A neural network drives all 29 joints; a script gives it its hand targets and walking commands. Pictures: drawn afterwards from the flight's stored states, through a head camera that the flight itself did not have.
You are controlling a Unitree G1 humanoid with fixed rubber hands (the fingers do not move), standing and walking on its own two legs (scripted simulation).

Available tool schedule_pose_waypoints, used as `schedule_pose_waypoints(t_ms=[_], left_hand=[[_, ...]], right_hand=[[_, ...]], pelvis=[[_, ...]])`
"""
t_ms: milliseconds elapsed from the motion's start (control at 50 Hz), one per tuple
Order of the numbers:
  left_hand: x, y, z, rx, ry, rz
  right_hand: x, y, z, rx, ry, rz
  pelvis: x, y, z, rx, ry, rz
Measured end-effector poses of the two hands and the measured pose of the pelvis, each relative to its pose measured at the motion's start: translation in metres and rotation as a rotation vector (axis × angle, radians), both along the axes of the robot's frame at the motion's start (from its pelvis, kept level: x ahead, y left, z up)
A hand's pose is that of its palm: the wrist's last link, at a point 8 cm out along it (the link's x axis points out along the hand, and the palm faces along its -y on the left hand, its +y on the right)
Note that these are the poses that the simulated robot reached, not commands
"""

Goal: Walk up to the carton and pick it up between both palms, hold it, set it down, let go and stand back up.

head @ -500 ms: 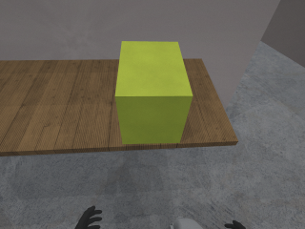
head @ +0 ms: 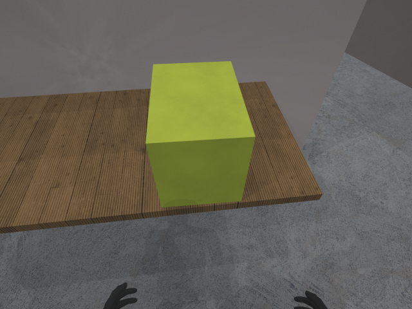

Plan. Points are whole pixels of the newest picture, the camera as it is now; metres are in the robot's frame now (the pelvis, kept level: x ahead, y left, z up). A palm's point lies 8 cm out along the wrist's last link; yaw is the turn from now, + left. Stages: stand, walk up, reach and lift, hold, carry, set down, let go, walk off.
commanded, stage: walk up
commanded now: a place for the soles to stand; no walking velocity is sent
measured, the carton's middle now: (197, 132) +0.53 +0.04 +0.02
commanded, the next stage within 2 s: reach and lift in 1.72 s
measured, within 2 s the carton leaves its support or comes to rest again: neither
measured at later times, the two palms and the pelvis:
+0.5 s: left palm out of the picture +0.12 +0.21 -0.10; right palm out of the picture +0.12 -0.22 -0.10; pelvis +0.02 -0.01 +0.01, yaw +2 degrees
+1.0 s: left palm out of the picture +0.13 +0.23 -0.09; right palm out of the picture +0.13 -0.22 -0.10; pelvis -0.01 +0.00 +0.00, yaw +5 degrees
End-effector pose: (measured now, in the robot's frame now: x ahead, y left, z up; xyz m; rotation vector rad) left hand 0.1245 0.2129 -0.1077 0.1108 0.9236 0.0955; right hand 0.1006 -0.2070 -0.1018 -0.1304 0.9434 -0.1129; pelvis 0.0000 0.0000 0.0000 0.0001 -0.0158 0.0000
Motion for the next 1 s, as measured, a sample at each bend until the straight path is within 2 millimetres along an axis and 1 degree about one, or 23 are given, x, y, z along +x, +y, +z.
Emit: schedule_pose_waypoints(t_ms=[120,240,380,560,620,700,820,900,1000], left_hand=[[-0.011,0.001,-0.002,-0.008,0.043,0.0],[-0.016,0.002,-0.003,-0.001,0.072,0.012],[-0.01,0.0,0.001,0.007,0.064,0.021],[0.001,-0.009,0.004,0.008,0.04,0.027],[0.006,-0.009,0.007,0.017,0.017,0.034],[0.012,-0.004,0.011,0.036,-0.016,0.042],[0.017,0.005,0.017,0.048,-0.057,0.045],[0.015,0.009,0.018,0.045,-0.072,0.047],[0.003,0.013,0.016,0.038,-0.069,0.053]], right_hand=[[0.013,-0.001,0.009,0.001,-0.025,0.007],[0.022,-0.002,0.008,0.003,-0.029,0.01],[0.024,-0.006,0.004,0.008,-0.011,0.015],[0.023,-0.015,0.0,0.006,0.012,0.021],[0.024,-0.02,-0.003,-0.002,0.02,0.024],[0.027,-0.025,-0.004,-0.018,0.018,0.035],[0.03,-0.025,-0.002,-0.031,-0.005,0.056],[0.029,-0.02,0.001,-0.029,-0.018,0.069],[0.027,-0.012,0.002,-0.022,-0.027,0.085]], pelvis=[[0.005,0.003,0.006,0.003,0.002,0.015],[0.009,0.002,0.007,0.004,0.0,0.024],[0.013,-0.002,0.007,0.005,-0.001,0.031],[0.016,-0.011,0.007,0.005,-0.002,0.039],[0.013,-0.012,0.005,0.003,-0.001,0.046],[0.008,-0.013,0.003,0.001,0.0,0.054],[0.0,-0.01,0.001,0.0,-0.002,0.064],[-0.005,-0.007,0.0,-0.001,-0.003,0.071],[-0.01,-0.004,0.0,-0.001,-0.004,0.079]])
